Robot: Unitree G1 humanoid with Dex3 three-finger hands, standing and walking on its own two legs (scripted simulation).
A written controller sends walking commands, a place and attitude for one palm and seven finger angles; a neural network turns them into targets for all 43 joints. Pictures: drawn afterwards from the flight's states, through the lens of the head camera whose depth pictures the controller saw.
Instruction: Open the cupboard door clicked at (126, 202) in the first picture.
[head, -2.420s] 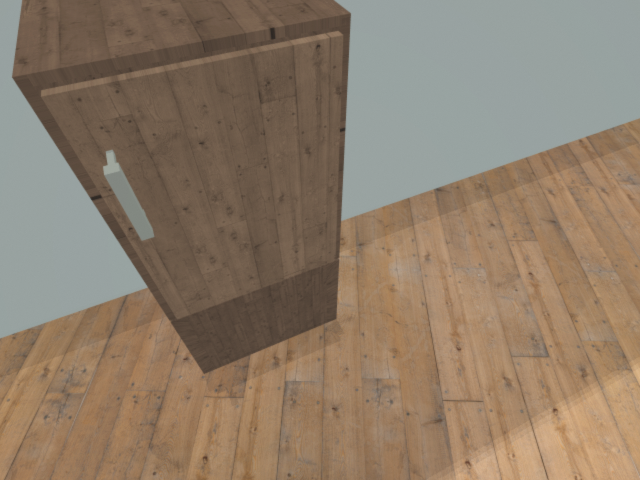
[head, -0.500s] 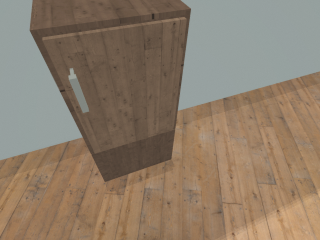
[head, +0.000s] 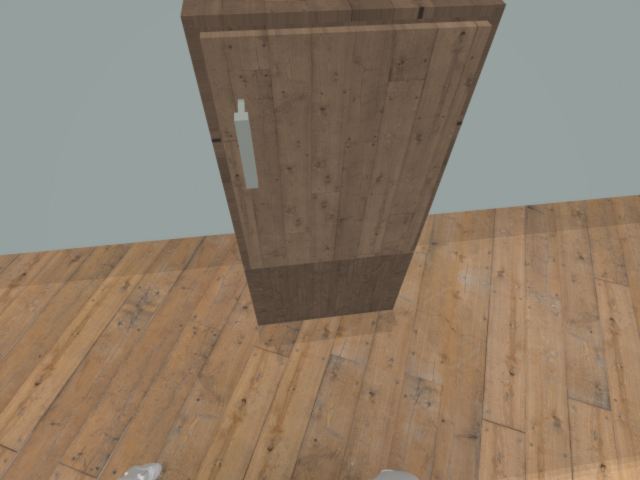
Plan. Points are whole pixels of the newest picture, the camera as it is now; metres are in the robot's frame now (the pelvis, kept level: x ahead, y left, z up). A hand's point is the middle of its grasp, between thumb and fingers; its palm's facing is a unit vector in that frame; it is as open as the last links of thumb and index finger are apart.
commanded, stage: turn to face it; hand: left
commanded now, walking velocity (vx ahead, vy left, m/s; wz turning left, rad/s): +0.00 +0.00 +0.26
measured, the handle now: (246, 145) +0.61 +0.15 +0.04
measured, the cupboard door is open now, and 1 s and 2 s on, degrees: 0 0 0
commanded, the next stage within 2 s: come to a stop and stand still in 0.14 s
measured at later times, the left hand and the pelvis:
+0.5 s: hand out of the picture -0.05 +0.16 -0.18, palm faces +0.21 -0.95 -0.23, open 7.3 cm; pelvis -0.01 -0.03 +0.00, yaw +8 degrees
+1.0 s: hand out of the picture -0.04 +0.17 -0.18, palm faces +0.12 -0.97 -0.19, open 7.3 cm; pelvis -0.03 +0.00 +0.00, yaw +7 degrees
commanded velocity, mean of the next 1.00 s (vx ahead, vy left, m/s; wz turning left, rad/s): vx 0.00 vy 0.01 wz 0.05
